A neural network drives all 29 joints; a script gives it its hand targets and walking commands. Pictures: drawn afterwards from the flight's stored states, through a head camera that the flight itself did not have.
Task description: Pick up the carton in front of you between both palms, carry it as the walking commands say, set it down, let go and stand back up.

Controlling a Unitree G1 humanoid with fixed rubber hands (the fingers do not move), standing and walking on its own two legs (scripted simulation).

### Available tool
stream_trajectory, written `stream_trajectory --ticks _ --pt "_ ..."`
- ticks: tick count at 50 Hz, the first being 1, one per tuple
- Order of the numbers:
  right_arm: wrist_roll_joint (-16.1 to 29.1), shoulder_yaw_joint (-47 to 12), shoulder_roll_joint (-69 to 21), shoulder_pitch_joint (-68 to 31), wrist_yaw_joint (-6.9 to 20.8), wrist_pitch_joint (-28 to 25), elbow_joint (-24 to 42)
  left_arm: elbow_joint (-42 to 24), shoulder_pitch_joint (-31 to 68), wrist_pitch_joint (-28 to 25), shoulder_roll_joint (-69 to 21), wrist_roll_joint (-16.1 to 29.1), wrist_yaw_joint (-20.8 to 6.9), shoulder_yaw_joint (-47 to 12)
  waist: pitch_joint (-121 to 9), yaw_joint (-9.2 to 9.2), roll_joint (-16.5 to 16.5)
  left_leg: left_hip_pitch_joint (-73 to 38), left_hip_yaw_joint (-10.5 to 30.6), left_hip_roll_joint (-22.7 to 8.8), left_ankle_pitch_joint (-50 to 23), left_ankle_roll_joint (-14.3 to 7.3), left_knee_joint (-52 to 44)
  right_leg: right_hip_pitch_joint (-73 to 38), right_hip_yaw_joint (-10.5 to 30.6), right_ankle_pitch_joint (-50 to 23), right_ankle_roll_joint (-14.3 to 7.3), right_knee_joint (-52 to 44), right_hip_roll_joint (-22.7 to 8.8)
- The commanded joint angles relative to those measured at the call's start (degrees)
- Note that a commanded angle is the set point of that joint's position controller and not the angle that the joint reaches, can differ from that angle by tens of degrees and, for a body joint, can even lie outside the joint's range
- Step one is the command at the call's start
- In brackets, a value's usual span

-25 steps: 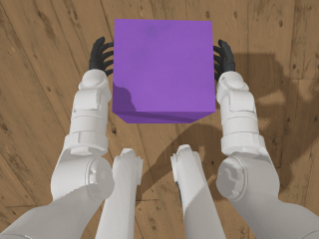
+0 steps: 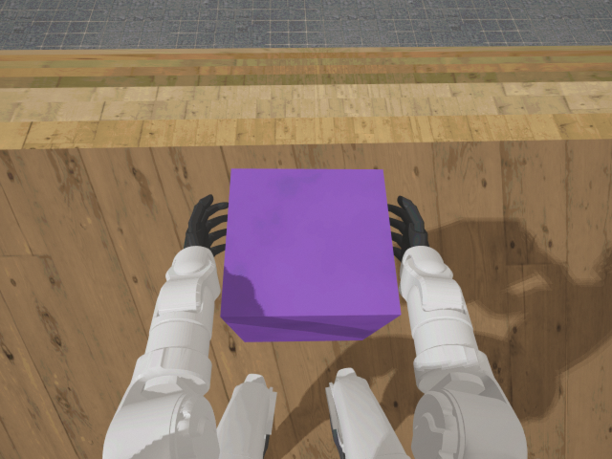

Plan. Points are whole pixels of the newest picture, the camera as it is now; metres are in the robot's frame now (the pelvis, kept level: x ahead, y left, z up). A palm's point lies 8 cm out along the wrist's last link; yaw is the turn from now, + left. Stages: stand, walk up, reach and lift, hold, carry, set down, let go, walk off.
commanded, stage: reach and lift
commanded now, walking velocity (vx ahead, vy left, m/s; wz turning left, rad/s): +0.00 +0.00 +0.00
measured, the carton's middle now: (305, 266) +0.38 -0.01 -0.11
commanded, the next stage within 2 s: hold in 1.56 s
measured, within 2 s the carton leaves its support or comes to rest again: neither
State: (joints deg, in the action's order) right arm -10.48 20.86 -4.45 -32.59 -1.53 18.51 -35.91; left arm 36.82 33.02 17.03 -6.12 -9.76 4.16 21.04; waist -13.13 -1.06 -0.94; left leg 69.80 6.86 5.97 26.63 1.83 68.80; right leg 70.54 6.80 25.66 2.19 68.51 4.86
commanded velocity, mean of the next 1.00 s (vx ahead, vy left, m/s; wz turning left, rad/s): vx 0.00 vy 0.00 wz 0.00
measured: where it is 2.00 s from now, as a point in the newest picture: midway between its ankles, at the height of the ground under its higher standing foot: outside the picture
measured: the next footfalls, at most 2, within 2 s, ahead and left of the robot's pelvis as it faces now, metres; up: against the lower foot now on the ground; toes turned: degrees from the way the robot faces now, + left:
none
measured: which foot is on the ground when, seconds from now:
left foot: down 0.00-1.00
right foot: down 0.00-1.00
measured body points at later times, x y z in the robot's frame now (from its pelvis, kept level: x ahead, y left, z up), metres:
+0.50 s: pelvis +0.04 +0.00 +0.11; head +0.03 +0.00 +0.56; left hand +0.35 +0.15 +0.11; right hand +0.35 -0.16 +0.10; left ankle +0.05 +0.13 -0.63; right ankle +0.05 -0.13 -0.63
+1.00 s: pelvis +0.03 +0.00 +0.11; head +0.00 +0.00 +0.56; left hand +0.34 +0.15 +0.13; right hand +0.34 -0.16 +0.13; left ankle +0.05 +0.13 -0.63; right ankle +0.05 -0.13 -0.63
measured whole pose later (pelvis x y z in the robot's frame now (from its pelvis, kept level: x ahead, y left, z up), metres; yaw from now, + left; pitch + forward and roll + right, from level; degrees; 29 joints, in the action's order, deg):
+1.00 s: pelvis +0.03 +0.00 +0.11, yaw +0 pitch -4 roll +0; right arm -16.3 17.1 -9.2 -18.6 0.8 35.7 -21.7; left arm 22.5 19.1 34.5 -9.5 -16.5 -0.4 18.1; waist 0.3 -0.2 -0.3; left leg 9.7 8.3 2.8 13.2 0.7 26.8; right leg 10.4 7.8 12.3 0.7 26.6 2.7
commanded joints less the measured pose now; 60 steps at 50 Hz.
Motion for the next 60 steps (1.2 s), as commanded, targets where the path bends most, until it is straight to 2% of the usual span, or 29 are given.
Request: stream_trajectory --ticks 1,11,20,25,29,33,36,44,60 --pt "7.3 -32.8 -60.5 -29.0 12.6 -1.2 -0.4 1.4 28.3 -0.5 -61.2 6.5 -13.5 -32.9 -33.3 -0.38 0.7 -23.0 -4.2 3.0 -14.8 -0.5 -12.8 -28.7 -4.3 -16.1 -1.1 -12.0 3.2" --pt "7.4 -36.2 -60.3 -18.0 12.7 -0.2 3.4 -2.3 16.6 0.9 -60.8 6.5 -13.9 -36.6 -24.2 0.00 0.8 -39.6 -1.7 1.4 -23.3 -0.8 -25.8 -43.8 -2.4 -24.1 -1.4 -24.9 2.0" --pt "8.7 -40.0 -60.0 -10.3 13.5 5.9 9.3 -8.2 9.0 7.3 -60.3 7.7 -15.3 -39.8 -14.4 0.35 0.8 -53.8 -1.2 0.1 -29.5 -0.7 -37.4 -57.1 -1.7 -29.4 -1.4 -36.6 0.8" --pt "9.6 -41.7 -59.4 -8.2 13.9 10.7 14.3 -12.9 6.6 12.1 -59.9 8.6 -16.1 -41.5 -8.2 0.63 0.9 -59.3 -1.4 -0.5 -29.1 -0.5 -43.1 -62.8 -1.8 -28.5 -1.3 -42.3 0.5" --pt "8.2 -39.0 -58.0 -8.1 14.4 14.1 14.4 -12.8 6.4 15.5 -58.4 7.1 -16.7 -38.6 -0.2 0.68 0.6 -60.2 -1.5 -0.9 -22.5 -0.8 -46.5 -62.8 -2.2 -21.9 -1.5 -45.6 0.3" --pt "6.3 -35.0 -57.5 -11.2 15.2 15.3 12.0 -10.5 9.8 16.7 -57.7 5.3 -17.7 -34.6 4.9 0.53 0.5 -58.7 -2.0 -1.3 -14.7 -1.4 -47.5 -61.9 -2.7 -14.4 -1.9 -46.5 0.0" --pt "6.5 -35.1 -58.9 -15.3 15.7 15.1 12.4 -11.1 14.1 16.4 -58.8 5.6 -18.2 -34.7 3.1 0.54 0.5 -59.0 -2.3 -1.4 -13.3 -1.7 -47.1 -62.6 -3.0 -13.0 -2.1 -46.0 0.0" --pt "7.3 -36.4 -60.5 -18.6 15.8 15.1 13.1 -11.8 17.3 16.4 -59.4 6.0 -18.6 -35.3 -1.1 0.94 0.9 -60.5 -2.9 -1.0 -14.3 -1.7 -46.7 -64.8 -3.2 -14.2 -1.7 -45.8 -0.1" --pt "8.3 -38.3 -58.6 -11.1 14.8 17.2 18.8 -17.8 10.3 18.4 -57.1 7.1 -18.0 -37.6 -2.0 0.79 0.9 -65.1 -2.5 -0.4 -24.9 -0.9 -48.4 -69.2 -2.7 -25.3 -0.9 -47.6 0.4"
